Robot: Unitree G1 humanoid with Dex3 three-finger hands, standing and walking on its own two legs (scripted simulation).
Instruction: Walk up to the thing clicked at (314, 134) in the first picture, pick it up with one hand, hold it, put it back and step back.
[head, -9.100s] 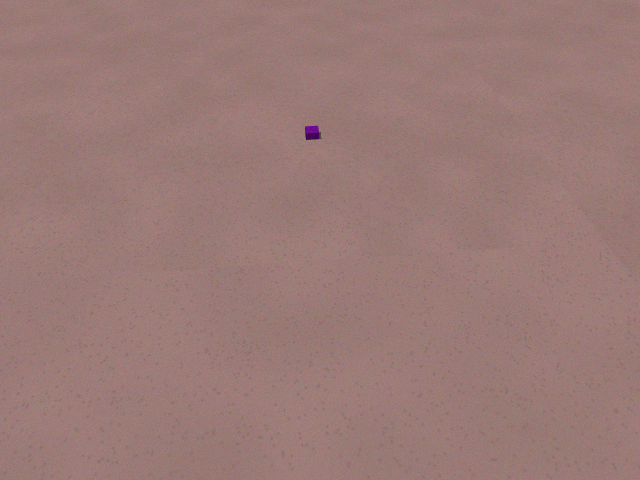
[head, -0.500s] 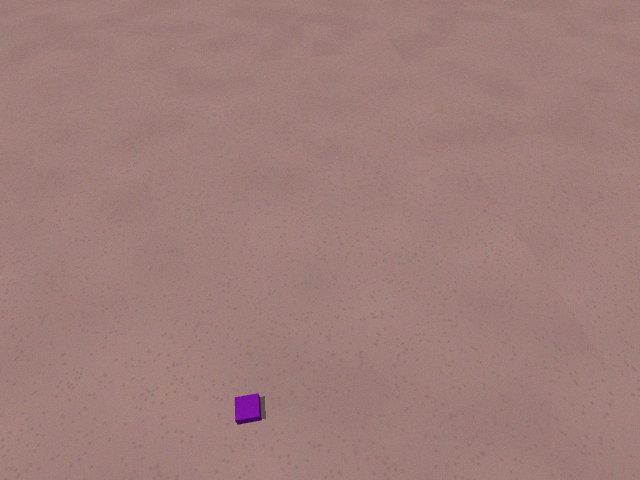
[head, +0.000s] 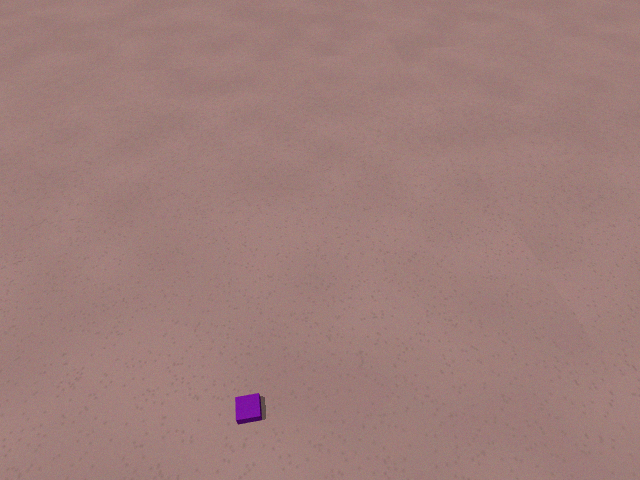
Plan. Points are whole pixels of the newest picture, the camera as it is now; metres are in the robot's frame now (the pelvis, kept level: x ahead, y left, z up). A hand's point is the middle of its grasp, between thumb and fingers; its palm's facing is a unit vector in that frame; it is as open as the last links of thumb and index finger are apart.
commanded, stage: stand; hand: left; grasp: from above
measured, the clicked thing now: (248, 408) +0.44 +0.24 -0.76
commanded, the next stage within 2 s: rise first in 0.12 s
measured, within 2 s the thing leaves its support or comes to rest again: neither
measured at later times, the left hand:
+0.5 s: hand out of the picture +0.14 +0.25 -0.17, palm faces -0.04 -0.93 -0.37, open 9.6 cm
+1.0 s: hand out of the picture +0.12 +0.26 -0.23, palm faces -0.17 -0.86 -0.48, open 14.2 cm
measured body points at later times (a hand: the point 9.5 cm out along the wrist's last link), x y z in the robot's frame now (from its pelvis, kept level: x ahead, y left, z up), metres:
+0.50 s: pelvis -0.02 +0.00 -0.02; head +0.05 +0.01 +0.43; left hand +0.15 +0.30 -0.14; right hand +0.08 -0.26 -0.14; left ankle -0.01 +0.14 -0.75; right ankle -0.01 -0.12 -0.75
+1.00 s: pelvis -0.01 +0.02 -0.09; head +0.08 +0.03 +0.35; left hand +0.13 +0.31 -0.20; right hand +0.15 -0.24 -0.18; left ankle -0.01 +0.14 -0.75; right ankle -0.01 -0.12 -0.75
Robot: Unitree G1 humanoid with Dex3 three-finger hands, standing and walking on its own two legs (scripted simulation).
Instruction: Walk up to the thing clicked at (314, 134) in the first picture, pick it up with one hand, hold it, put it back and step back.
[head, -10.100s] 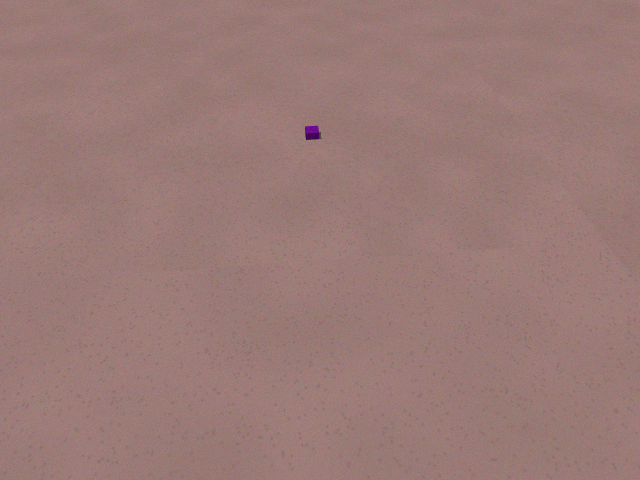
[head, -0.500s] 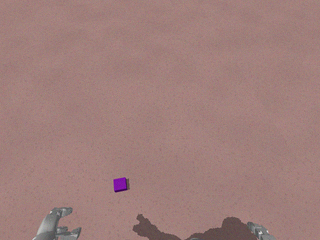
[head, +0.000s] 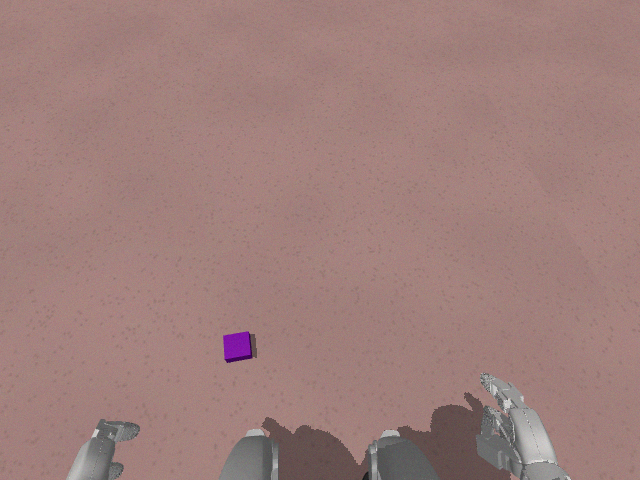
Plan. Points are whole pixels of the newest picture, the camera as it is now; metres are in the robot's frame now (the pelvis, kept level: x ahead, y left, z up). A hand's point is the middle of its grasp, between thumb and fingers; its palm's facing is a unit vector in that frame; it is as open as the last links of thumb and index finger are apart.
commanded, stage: rise first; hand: left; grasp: from above
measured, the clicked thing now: (237, 347) +0.46 +0.23 -0.67
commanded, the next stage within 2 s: none
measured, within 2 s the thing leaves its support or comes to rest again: neither
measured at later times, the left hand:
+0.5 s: hand (163, 437) +0.20 +0.27 -0.30, palm faces -0.41 -0.53 -0.74, open 14.2 cm
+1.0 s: hand (189, 379) +0.32 +0.29 -0.45, palm faces -0.46 -0.09 -0.89, open 14.0 cm
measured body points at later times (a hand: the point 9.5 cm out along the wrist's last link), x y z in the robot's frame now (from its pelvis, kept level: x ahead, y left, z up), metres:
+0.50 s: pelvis -0.05 -0.01 -0.15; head +0.13 +0.01 +0.27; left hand +0.22 +0.30 -0.25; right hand +0.16 -0.27 -0.26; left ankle +0.00 +0.13 -0.66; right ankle +0.00 -0.14 -0.66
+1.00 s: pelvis -0.09 +0.00 -0.30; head +0.13 +0.03 +0.09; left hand +0.34 +0.29 -0.39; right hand -0.03 -0.28 -0.42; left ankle +0.00 +0.13 -0.66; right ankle +0.00 -0.14 -0.66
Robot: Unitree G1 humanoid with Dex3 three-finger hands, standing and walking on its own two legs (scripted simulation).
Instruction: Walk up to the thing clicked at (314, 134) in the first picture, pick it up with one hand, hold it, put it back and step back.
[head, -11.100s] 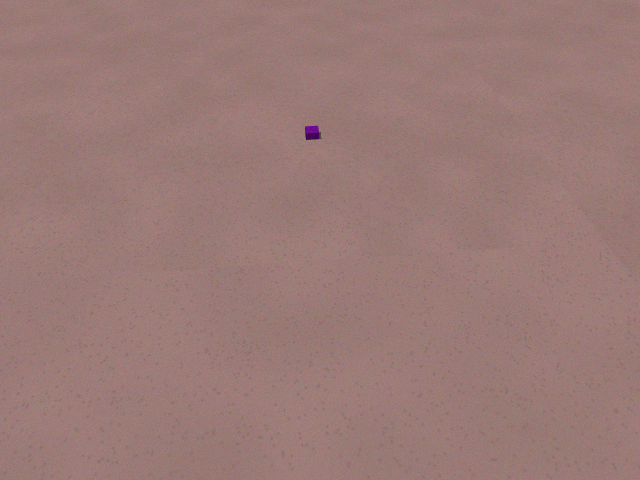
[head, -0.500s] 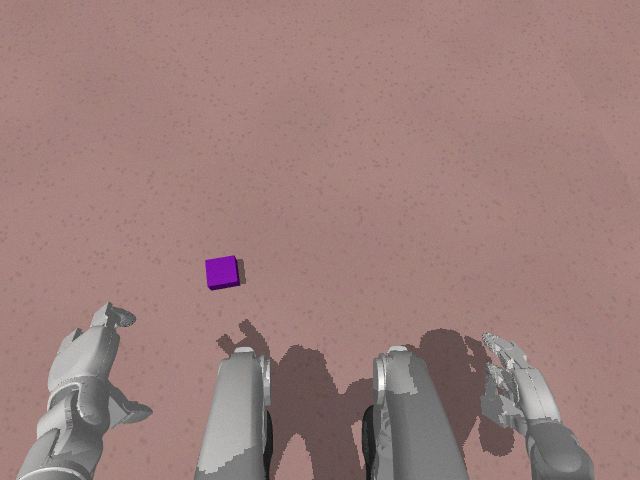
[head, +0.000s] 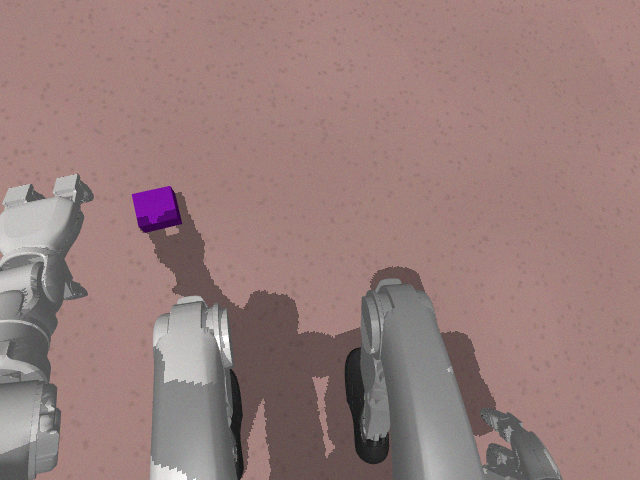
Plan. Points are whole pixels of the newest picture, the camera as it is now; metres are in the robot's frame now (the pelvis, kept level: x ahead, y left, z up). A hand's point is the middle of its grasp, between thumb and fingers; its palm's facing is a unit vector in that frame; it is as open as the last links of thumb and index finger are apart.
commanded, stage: rise first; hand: left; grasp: from above
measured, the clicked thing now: (157, 209) +0.53 +0.27 -0.37
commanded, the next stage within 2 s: none
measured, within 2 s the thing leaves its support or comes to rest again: neither
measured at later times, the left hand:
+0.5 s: hand (92, 233) +0.44 +0.31 -0.21, palm faces -0.45 -0.08 -0.89, open 14.1 cm
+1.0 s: hand (105, 225) +0.46 +0.31 -0.25, palm faces -0.45 -0.10 -0.89, open 14.0 cm
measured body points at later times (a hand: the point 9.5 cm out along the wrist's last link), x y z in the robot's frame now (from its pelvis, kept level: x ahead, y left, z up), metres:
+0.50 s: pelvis +0.00 +0.01 -0.05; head +0.24 +0.06 +0.33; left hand +0.46 +0.31 -0.16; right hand +0.07 -0.27 -0.17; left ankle +0.09 +0.13 -0.36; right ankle +0.10 -0.13 -0.36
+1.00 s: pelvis +0.01 +0.00 -0.07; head +0.26 +0.06 +0.30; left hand +0.48 +0.31 -0.20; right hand +0.06 -0.27 -0.18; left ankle +0.09 +0.13 -0.36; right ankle +0.10 -0.13 -0.36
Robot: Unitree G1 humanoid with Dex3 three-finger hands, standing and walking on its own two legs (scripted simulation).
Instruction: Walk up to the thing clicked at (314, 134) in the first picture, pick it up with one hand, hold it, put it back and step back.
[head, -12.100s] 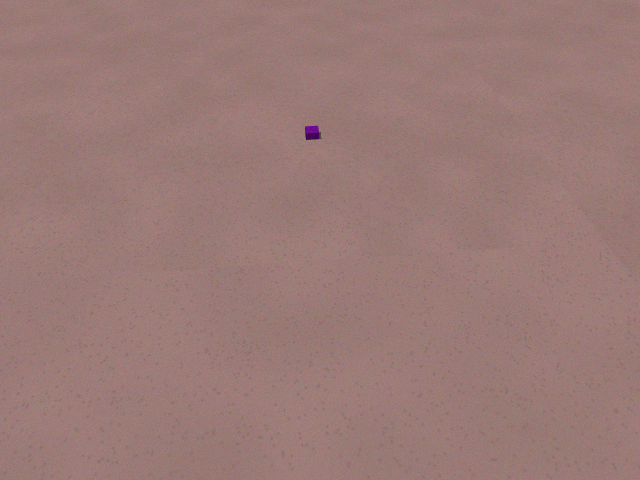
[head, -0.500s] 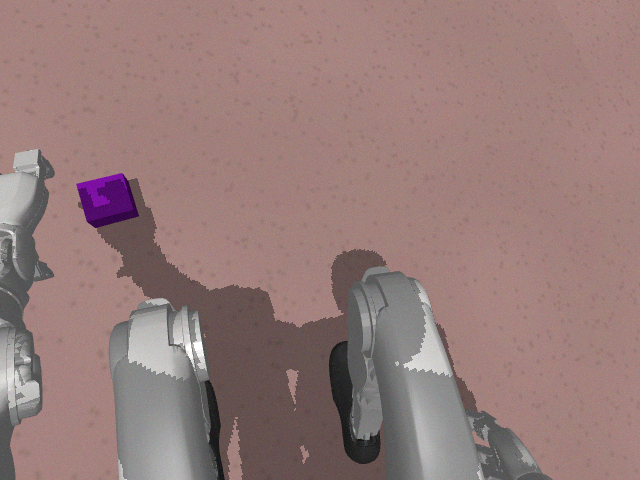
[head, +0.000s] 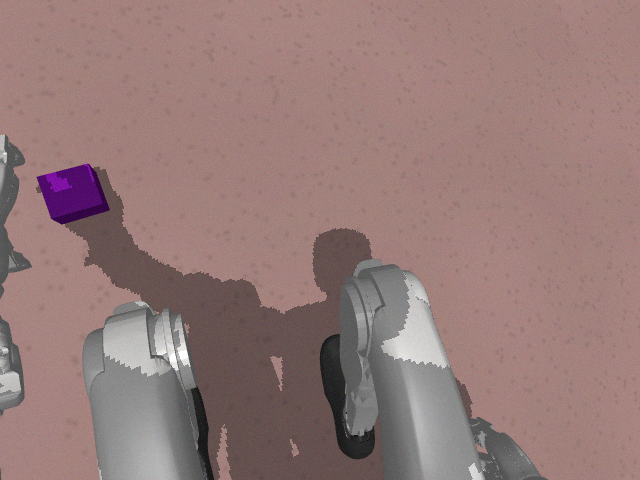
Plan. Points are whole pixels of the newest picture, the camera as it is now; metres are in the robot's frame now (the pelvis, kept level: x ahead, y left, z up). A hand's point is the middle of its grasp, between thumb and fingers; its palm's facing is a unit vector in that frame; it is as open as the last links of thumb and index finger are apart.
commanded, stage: rise first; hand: left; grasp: from above
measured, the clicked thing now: (74, 194) +0.51 +0.29 -0.30
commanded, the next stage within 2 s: approach in 1.62 s
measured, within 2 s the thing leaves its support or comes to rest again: neither
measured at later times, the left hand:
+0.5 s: hand (8, 214) +0.45 +0.33 -0.19, palm faces -0.44 -0.12 -0.89, open 13.6 cm
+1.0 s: hand (9, 204) +0.46 +0.32 -0.19, palm faces -0.43 -0.12 -0.89, open 13.2 cm
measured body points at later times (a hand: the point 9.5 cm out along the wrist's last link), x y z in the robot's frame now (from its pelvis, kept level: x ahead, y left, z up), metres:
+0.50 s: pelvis +0.00 +0.00 -0.01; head +0.25 +0.08 +0.36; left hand +0.47 +0.33 -0.14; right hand +0.05 -0.27 -0.11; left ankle +0.07 +0.13 -0.29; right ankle +0.10 -0.13 -0.29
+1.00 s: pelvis +0.00 +0.00 -0.01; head +0.25 +0.08 +0.35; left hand +0.48 +0.33 -0.14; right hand +0.04 -0.27 -0.11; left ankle +0.07 +0.13 -0.29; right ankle +0.10 -0.13 -0.29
